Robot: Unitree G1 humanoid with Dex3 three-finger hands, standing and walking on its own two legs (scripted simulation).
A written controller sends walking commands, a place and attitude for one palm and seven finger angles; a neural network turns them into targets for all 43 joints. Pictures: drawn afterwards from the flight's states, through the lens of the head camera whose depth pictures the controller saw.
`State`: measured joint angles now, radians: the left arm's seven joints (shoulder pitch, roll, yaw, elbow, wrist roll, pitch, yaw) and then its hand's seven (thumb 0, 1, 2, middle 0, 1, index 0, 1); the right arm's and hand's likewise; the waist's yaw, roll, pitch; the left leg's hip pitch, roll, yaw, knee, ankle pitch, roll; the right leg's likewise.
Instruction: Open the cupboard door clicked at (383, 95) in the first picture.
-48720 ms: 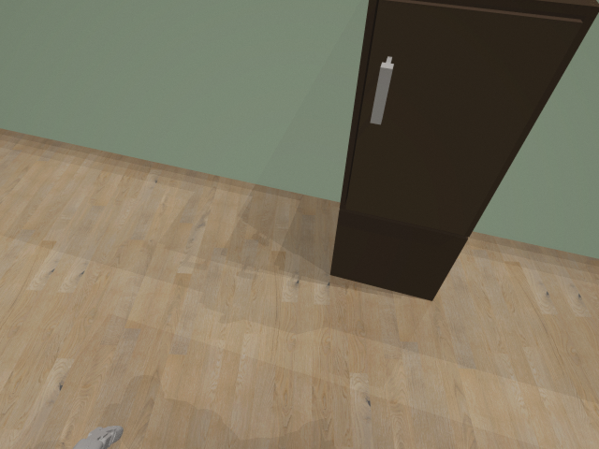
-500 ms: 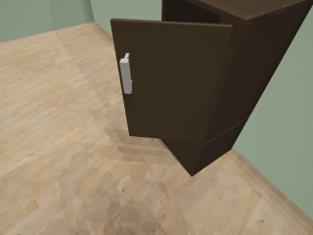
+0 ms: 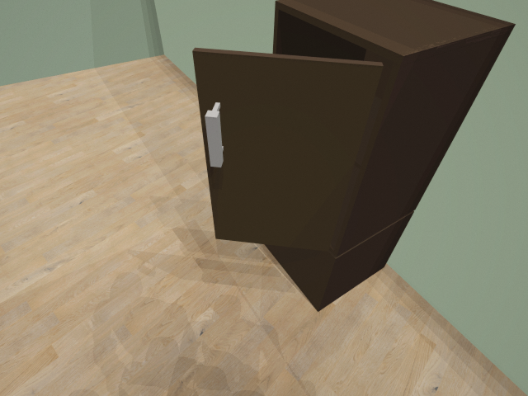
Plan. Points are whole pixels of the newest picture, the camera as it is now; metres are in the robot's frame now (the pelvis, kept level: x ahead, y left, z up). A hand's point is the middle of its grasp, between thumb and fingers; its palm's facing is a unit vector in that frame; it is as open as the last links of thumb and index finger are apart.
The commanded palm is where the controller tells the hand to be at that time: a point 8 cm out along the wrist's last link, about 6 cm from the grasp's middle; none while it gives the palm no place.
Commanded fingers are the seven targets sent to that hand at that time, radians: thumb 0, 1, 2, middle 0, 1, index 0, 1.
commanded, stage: raise the hand with hooked fingers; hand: left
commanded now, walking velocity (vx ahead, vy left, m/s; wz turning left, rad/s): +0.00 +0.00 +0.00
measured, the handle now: (216, 134) +0.63 +0.15 +0.07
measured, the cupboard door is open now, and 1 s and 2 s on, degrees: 50 50 50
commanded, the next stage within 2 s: none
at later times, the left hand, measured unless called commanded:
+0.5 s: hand (136, 392) +0.15 +0.20 -0.06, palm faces +0.03 -1.00 +0.01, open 8.9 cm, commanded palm +0.15 +0.26 -0.02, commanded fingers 0.00 0.32 0.65 -0.24 -0.68 -0.24 -0.68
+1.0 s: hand (109, 311) +0.23 +0.25 +0.02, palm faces +0.03 -1.00 -0.08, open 12.0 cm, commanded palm +0.21 +0.30 +0.03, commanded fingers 0.00 -0.27 0.40 -0.28 -1.05 -0.28 -1.05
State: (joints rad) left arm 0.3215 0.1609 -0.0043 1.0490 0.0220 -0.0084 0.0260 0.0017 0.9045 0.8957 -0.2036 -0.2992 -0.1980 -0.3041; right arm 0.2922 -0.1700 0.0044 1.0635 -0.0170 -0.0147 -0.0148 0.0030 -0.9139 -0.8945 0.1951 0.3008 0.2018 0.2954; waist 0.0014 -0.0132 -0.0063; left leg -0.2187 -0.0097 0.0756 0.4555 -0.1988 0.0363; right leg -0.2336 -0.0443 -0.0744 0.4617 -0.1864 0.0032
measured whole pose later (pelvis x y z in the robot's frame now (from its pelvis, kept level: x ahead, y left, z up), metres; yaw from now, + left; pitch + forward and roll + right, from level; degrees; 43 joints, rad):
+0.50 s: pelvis -0.01 -0.02 -0.08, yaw +2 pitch +8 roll -1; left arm 0.50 0.26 0.23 0.12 -0.31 -0.44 -0.42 0.01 0.54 0.74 -0.23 -0.53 -0.23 -0.54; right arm 0.20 -0.29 -0.06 0.46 0.04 -0.28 -0.04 0.01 -0.91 -0.89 0.20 0.30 0.20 0.30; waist 0.02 -0.04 -0.09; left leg -0.76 0.01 0.00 1.10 -0.48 0.01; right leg -0.75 0.00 -0.08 1.07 -0.47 -0.04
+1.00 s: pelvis +0.03 +0.00 -0.06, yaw +3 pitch +11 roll -3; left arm 0.36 0.32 0.35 0.00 -0.37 -0.29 -0.45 0.00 -0.04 0.49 -0.27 -0.91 -0.26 -0.91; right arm 0.28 -0.26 0.01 0.55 0.05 -0.24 -0.06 0.01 -0.91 -0.89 0.20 0.30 0.21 0.30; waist 0.01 0.04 -0.11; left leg -0.71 0.00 -0.01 1.00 -0.48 0.04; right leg -0.67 -0.01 -0.08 0.93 -0.45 0.00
